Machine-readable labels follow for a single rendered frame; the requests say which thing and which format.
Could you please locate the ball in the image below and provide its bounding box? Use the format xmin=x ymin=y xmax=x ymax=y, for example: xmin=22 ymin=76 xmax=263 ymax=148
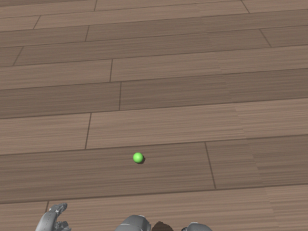
xmin=133 ymin=153 xmax=143 ymax=163

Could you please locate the left robot hand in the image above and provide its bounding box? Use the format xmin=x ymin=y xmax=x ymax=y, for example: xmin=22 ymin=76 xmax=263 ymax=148
xmin=35 ymin=203 xmax=72 ymax=231

